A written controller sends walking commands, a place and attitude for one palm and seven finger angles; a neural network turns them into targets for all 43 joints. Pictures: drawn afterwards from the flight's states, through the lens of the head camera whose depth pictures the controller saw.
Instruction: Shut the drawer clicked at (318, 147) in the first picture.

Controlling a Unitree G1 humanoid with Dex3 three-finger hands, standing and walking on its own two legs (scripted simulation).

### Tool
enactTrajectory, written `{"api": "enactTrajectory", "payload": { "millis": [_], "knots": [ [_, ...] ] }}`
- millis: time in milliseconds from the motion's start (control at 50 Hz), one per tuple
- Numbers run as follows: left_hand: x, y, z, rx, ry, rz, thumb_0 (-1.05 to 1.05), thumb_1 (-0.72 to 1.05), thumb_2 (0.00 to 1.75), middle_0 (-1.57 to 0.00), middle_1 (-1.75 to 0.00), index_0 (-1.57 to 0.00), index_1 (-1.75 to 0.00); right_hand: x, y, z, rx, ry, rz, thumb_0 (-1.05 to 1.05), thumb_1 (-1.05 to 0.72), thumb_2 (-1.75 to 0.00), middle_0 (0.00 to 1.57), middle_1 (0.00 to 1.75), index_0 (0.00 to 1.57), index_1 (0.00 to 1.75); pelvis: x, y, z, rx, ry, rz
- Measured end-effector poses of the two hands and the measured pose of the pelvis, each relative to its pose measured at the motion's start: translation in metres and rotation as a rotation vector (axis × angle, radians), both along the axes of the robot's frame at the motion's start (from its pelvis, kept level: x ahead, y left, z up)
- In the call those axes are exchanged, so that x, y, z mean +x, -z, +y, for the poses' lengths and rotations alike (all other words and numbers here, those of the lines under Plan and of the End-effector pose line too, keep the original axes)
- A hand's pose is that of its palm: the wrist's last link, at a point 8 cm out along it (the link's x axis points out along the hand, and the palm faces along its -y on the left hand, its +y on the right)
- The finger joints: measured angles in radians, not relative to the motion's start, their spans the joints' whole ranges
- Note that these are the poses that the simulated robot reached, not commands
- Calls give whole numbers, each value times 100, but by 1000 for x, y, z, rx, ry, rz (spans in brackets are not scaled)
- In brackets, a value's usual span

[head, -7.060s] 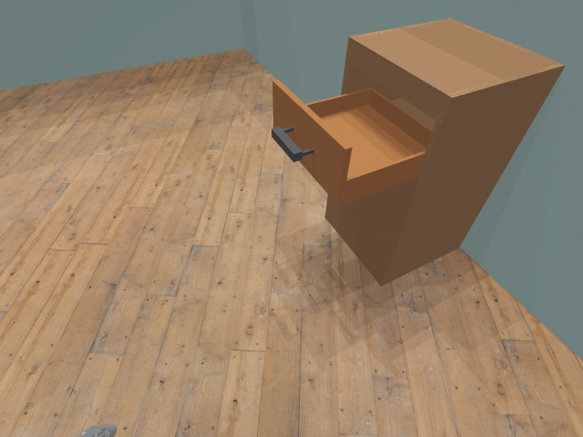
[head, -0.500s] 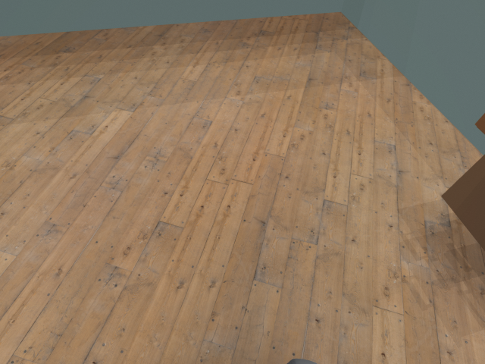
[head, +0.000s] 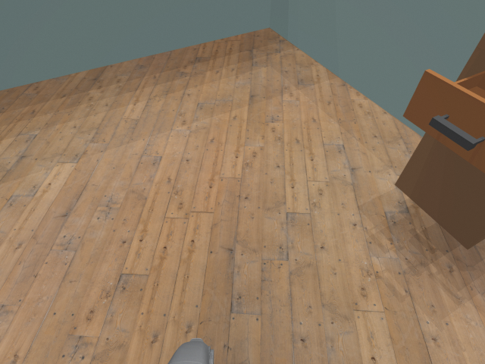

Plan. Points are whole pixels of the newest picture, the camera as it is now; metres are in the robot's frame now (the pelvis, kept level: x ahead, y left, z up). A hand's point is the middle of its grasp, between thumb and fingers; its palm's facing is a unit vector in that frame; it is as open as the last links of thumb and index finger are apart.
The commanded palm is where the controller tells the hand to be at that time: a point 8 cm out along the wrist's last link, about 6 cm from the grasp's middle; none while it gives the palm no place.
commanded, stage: walk to a spot facing it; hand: left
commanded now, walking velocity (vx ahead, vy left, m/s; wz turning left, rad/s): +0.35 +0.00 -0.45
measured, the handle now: (457, 130) +0.81 -0.58 -0.11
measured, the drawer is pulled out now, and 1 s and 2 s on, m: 0.28 0.28 0.28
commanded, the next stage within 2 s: turn to face it in 0.82 s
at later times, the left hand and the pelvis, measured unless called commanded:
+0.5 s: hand (148, 280) +0.30 +0.25 -0.17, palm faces -0.25 -0.95 -0.20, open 7.3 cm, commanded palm none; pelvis +0.17 +0.07 +0.00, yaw -19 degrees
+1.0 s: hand (235, 212) +0.50 +0.07 -0.16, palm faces -0.54 -0.80 -0.26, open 7.3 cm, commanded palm none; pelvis +0.30 -0.03 -0.01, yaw -34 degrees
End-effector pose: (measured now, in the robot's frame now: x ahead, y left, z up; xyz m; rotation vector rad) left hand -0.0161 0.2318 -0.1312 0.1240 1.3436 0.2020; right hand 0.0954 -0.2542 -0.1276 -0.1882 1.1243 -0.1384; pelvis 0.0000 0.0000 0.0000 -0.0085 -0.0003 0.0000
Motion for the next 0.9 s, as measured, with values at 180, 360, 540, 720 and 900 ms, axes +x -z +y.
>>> {"api": "enactTrajectory", "payload": {
  "millis": [180, 360, 540, 720, 900],
  "knots": [
    [29, 36, 49, -53, 11, 172, 0, 90, 90, -20, -30, -21, -30, 102, -9, 58, -43, -6, -171, 0, -91, -90, 20, 30, 20, 30, 68, 21, 49, -17, 113, -19],
    [198, 16, 88, -22, 201, 0, 0, 91, 90, -19, -30, -20, -30, 51, -12, 83, -38, 256, -30, -1, -93, -90, 21, 30, 21, 30, 126, 0, 73, -21, 239, -32],
    [357, 4, 47, -23, 402, -134, 0, 91, 90, -19, -30, -20, -30, -22, 1, 103, 7, 477, 234, -1, -93, -90, 20, 30, 20, 30, 186, 1, 65, -1, 349, -12],
    [489, 12, -78, -94, 645, -219, 0, 91, 90, -19, -30, -20, -30, -48, 12, 133, 151, 662, 468, 0, -91, -90, 20, 30, 20, 30, 246, 16, 18, 2, 451, 10],
    [527, 9, -132, -60, 702, -232, 0, 91, 90, -20, -30, -20, -30, 46, 33, 49, 131, 710, 292, 1, -91, -90, 20, 30, 20, 30, 286, 17, -27, 21, 549, -18]
  ]
}}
